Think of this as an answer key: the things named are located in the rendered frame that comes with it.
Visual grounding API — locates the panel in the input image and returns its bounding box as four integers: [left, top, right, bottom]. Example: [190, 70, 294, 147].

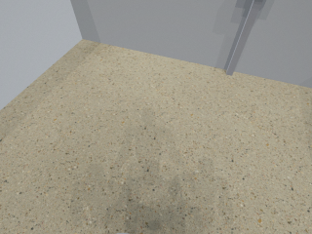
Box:
[226, 0, 263, 76]

